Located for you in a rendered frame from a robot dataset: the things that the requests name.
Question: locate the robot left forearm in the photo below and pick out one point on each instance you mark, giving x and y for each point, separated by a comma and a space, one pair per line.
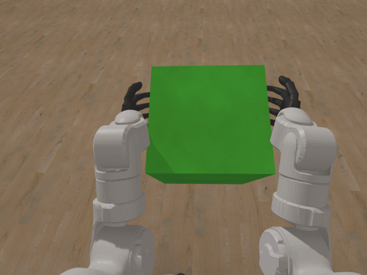
118, 166

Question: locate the robot right hand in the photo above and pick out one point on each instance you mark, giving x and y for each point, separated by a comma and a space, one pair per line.
290, 96

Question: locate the robot left hand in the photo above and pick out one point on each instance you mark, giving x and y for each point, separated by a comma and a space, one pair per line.
131, 99

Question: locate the robot right forearm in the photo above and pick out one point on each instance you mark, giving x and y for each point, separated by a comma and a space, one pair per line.
306, 167

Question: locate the right robot upper arm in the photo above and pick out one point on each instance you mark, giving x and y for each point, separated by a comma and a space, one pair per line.
291, 251

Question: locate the carton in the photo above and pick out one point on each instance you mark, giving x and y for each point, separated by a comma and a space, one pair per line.
209, 125

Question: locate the left robot upper arm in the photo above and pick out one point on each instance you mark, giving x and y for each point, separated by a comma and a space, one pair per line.
124, 250

